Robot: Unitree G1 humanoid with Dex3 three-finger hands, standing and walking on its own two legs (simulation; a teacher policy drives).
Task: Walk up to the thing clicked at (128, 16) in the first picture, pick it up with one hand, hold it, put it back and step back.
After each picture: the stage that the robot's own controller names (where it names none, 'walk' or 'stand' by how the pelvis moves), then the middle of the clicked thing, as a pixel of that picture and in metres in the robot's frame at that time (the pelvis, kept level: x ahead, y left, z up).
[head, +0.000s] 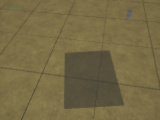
stand; (129, 13) +2.10 -0.68 -0.72
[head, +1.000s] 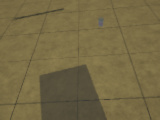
walk; (100, 21) +2.03 -0.12 -0.69
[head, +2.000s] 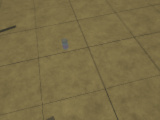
walk; (65, 44) +1.38 +0.30 -0.71
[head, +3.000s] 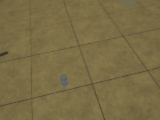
walk; (64, 80) +0.91 +0.27 -0.72
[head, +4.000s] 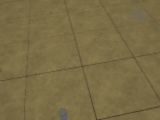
walk; (63, 114) +0.56 +0.22 -0.71
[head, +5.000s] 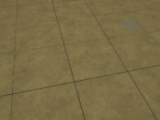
stand; out of the picture +0.39 +0.20 -0.72
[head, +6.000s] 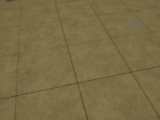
walk; out of the picture +0.37 +0.20 -0.72
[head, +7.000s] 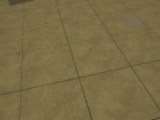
walk; out of the picture +0.46 +0.24 -0.71
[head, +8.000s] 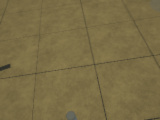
stand; (71, 118) +0.47 +0.19 -0.68
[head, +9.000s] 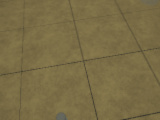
stand; (62, 119) +0.40 +0.20 -0.69
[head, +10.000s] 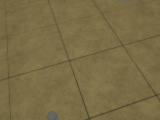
stand; (53, 117) +0.43 +0.27 -0.69
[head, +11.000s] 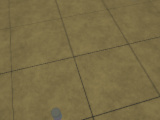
stand; (56, 114) +0.42 +0.22 -0.69
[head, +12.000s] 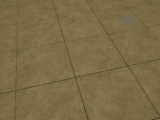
stand; out of the picture +0.43 +0.22 -0.72
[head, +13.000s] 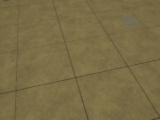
stand; out of the picture +0.44 +0.22 -0.73
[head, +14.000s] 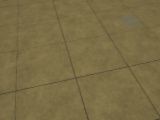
stand; out of the picture +0.43 +0.21 -0.73
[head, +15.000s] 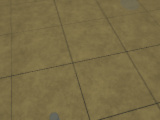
go down; (54, 119) +0.44 +0.21 -0.71
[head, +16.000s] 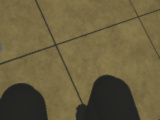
go down; out of the picture +0.50 +0.29 -0.29
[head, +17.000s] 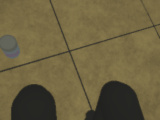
close in; (10, 47) +0.50 +0.28 -0.30
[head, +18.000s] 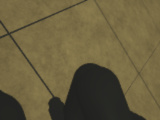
close in; out of the picture +0.48 +0.33 -0.22
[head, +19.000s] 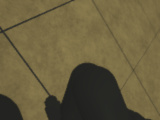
close; out of the picture +0.47 +0.34 -0.23
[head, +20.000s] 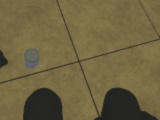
lift; (31, 59) +0.50 +0.24 -0.32
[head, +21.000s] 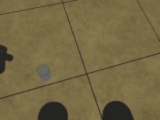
lift; (44, 72) +0.49 +0.21 -0.45
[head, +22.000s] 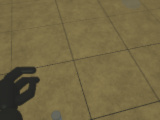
hold; (56, 117) +0.46 +0.19 -0.66
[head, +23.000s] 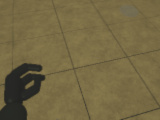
hold; out of the picture +0.44 +0.19 -0.67
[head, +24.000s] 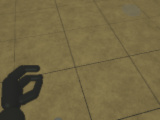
hold; out of the picture +0.45 +0.19 -0.67
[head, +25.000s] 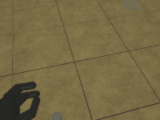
hold; (57, 119) +0.46 +0.19 -0.65
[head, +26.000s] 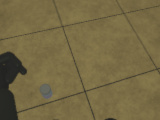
crouch; (46, 91) +0.47 +0.20 -0.54
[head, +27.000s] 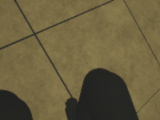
lower; out of the picture +0.49 +0.29 -0.25
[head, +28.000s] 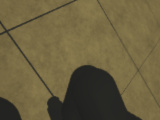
lower; out of the picture +0.47 +0.33 -0.24
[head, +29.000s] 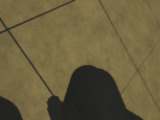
lower; out of the picture +0.48 +0.33 -0.24
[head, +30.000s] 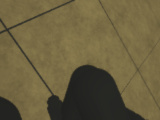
lower; out of the picture +0.48 +0.33 -0.24
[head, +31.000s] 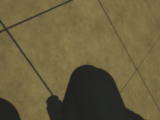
lower; out of the picture +0.48 +0.33 -0.24
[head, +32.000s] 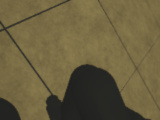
open; out of the picture +0.49 +0.34 -0.24
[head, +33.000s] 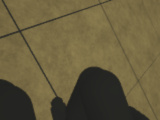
stand; out of the picture +0.55 +0.38 -0.27
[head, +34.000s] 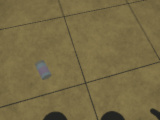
walk; (43, 69) +0.58 +0.25 -0.54
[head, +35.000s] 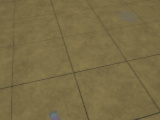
stand; (55, 119) +0.53 +0.21 -0.69
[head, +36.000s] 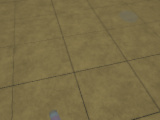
stand; (55, 118) +0.54 +0.22 -0.69
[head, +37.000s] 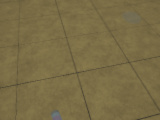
stand; (57, 118) +0.54 +0.23 -0.72
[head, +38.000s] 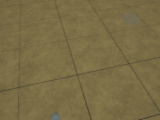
stand; out of the picture +0.54 +0.24 -0.75
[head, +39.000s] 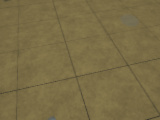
stand; out of the picture +0.51 +0.26 -0.75
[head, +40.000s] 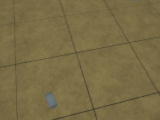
walk; (51, 100) +0.56 +0.24 -0.72
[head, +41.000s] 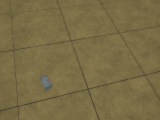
walk; (46, 82) +0.71 +0.28 -0.74
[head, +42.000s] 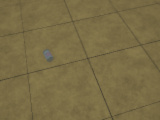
walk; (48, 55) +1.02 +0.39 -0.71
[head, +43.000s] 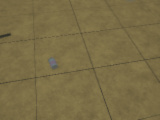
stand; (52, 63) +1.08 +0.32 -0.73
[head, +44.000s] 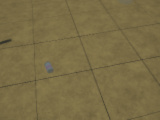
stand; (48, 67) +1.10 +0.38 -0.75
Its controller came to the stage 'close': yes
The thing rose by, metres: 0.01
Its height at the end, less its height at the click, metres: -0.02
